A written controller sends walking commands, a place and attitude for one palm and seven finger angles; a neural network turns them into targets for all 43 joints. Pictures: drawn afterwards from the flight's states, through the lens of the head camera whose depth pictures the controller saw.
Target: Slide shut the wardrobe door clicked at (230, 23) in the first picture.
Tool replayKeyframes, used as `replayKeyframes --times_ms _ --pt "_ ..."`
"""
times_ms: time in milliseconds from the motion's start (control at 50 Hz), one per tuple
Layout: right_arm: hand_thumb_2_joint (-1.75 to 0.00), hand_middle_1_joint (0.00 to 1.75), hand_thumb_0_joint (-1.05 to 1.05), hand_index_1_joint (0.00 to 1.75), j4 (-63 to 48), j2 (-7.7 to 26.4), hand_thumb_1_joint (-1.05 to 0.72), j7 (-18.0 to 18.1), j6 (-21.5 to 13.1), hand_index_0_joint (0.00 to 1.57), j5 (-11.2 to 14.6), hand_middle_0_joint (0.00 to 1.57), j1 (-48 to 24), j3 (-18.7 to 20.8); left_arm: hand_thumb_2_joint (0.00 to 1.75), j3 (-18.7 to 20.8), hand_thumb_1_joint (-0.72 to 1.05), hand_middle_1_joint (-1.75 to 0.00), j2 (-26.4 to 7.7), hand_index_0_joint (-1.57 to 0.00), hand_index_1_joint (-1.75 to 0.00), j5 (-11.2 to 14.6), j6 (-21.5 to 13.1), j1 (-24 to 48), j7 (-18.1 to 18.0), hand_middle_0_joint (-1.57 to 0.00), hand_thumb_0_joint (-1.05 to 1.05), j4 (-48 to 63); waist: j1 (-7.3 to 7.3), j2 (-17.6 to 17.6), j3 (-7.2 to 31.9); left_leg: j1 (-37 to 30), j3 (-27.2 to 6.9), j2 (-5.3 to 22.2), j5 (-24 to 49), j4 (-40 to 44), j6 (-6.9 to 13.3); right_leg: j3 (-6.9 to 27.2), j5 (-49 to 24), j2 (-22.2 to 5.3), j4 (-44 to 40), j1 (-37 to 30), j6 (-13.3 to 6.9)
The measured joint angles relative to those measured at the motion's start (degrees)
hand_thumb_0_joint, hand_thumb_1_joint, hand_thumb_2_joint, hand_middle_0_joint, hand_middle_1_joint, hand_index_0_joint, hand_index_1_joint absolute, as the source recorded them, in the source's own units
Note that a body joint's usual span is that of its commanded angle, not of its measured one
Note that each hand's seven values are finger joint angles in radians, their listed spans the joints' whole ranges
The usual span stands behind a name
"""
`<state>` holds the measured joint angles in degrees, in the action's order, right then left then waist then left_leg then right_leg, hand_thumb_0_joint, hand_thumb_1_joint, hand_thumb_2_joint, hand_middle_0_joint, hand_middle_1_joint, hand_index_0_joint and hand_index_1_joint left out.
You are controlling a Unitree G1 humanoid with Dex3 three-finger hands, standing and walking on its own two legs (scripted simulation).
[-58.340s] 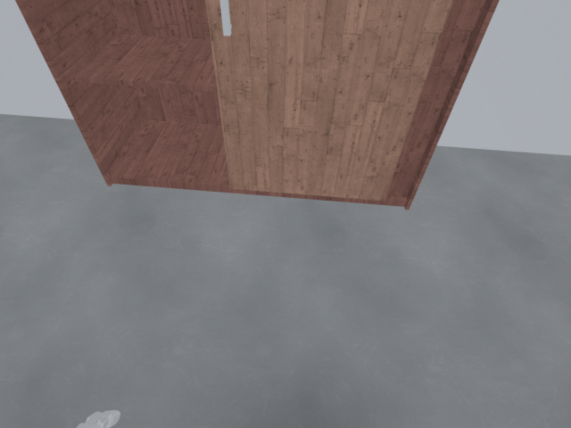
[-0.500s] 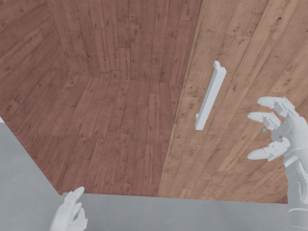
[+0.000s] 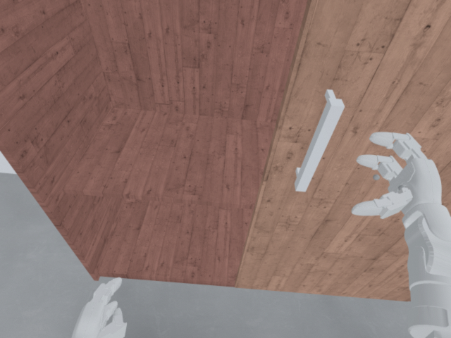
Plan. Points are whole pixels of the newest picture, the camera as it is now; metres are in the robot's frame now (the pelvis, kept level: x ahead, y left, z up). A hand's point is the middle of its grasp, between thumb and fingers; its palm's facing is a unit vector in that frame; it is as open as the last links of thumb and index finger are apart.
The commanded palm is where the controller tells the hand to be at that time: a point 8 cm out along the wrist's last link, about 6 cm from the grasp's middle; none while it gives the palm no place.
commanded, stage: move the hooked fingers beside the handle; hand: right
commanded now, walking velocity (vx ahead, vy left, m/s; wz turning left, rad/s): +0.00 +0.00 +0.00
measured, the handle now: (313, 144) +0.45 -0.13 +0.14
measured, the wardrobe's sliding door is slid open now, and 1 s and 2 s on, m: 0.59 0.59 0.59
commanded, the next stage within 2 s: none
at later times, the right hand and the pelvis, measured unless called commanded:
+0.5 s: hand (361, 162) +0.40 -0.21 +0.15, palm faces +0.03 +1.00 -0.02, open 13.9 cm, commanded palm +0.38 -0.26 +0.14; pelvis +0.00 -0.01 +0.00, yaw +1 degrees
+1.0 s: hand (361, 160) +0.41 -0.21 +0.14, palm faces +0.08 +1.00 -0.02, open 13.6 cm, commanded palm +0.41 -0.23 +0.13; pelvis -0.02 -0.01 -0.01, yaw -3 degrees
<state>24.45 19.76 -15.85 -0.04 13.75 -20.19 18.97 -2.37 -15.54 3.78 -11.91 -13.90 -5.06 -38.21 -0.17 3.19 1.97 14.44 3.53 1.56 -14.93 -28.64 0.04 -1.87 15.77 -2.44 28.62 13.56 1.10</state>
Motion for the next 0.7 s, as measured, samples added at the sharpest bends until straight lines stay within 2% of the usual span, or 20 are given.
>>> replayKeyframes --times_ms 140,260,420,580,700 --pt "-0.3 1.2 -0.02 1.2 3.3 0.38 0.5 -0.26 -1.31 0.3 0.0 0.3 -2.5 -0.29 0.9 0.27 0.9 -0.3 -0.23 -0.21 -0.3 0.16 0.74 -1.21 0.11 -0.2 0.01 -0.34 -0.31 -0.1 0.14 0.55 -0.01 -0.01 0.04 -0.12 -0.08 0.01 0.16 -0.01 0.45 0.71 -0.08" --pt "-0.3 1.2 -0.02 1.2 7.05 0.06 0.5 0.74 -1.78 0.3 -0.72 0.3 -5.55 -1.17 0.9 0.39 0.9 -0.3 -0.37 -0.2 -0.3 0.05 1.49 -1.67 0.22 -0.2 0.01 -0.82 -0.88 -0.19 -0.05 1.54 -0.13 0.19 0.1 -0.48 -0.27 -0.07 0.21 0.17 0.95 1.74 -0.31" --pt "-0.3 1.21 -0.02 1.2 12.54 0.59 0.5 1.71 -3.98 0.3 -1.99 0.31 -9.7 -0.44 0.9 0.42 0.9 -0.3 -0.03 -0.21 -0.3 -0.29 2.34 -2.71 0.68 -0.2 0.01 -1.12 -1.85 -0.8 0.0 2.88 -0.69 0.18 0.19 -0.77 -0.48 -0.59 0.47 0.16 1.48 2.96 -0.54" --pt "-0.3 1.26 -0.02 1.22 14.92 0.41 0.5 1.58 -5.85 0.34 -1.86 0.35 -11.58 -1.37 0.9 0.94 0.9 -0.3 -0.17 -0.2 -0.3 -0.18 3.14 -4.24 1.01 -0.2 0.01 -1.93 -1.48 -0.77 0.2 3.63 -0.39 0.53 0.03 -1.14 -0.82 -0.25 0.84 0.48 2.47 4.21 -0.86" --pt "-0.3 1.28 -0.02 1.24 17.07 -0.54 0.5 3.66 -6.76 0.36 -2.15 0.37 -14.27 -3.41 0.9 1.21 0.9 -0.3 -0.16 -0.2 -0.3 -0.13 3.32 -4.34 1.37 -0.2 0.01 -2.62 -0.77 -0.68 0.19 4.66 0.19 1.07 -0.12 -1.93 -1.02 0.39 0.85 0.99 3.49 5.67 -1.1"
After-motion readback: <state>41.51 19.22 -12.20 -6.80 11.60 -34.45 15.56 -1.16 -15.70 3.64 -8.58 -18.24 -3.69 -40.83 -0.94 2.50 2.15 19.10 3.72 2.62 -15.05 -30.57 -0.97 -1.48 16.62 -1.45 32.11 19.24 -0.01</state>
